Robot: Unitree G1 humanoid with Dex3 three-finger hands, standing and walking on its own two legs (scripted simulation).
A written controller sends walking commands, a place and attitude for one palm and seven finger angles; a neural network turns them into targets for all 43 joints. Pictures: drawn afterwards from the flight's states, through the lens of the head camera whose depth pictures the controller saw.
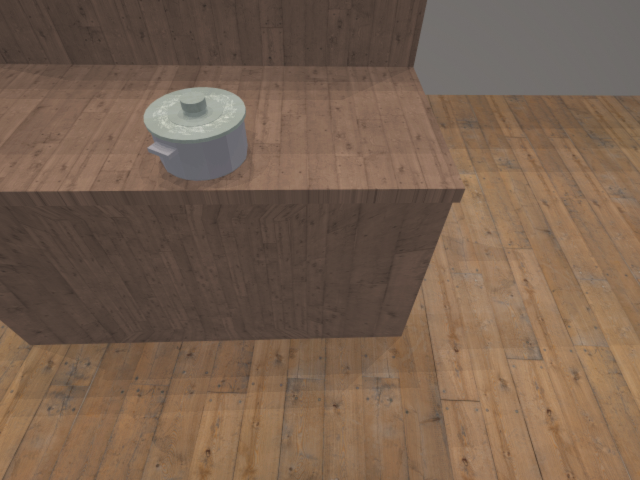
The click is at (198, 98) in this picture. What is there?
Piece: lid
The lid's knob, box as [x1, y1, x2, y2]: [179, 92, 206, 112]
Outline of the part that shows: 179,98 182,109 188,112 196,112 202,110 206,106 204,96 202,93 199,92 187,92 181,95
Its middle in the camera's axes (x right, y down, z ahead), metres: -0.26 -0.27 +0.77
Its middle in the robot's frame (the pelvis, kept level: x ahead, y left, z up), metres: +0.76 +0.30 +0.07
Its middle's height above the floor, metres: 0.85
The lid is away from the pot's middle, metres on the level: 0.00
